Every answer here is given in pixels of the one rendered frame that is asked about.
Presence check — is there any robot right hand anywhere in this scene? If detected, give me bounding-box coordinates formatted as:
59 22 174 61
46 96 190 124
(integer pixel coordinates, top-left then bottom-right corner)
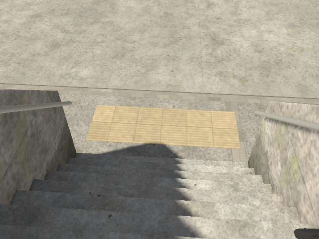
294 228 319 239

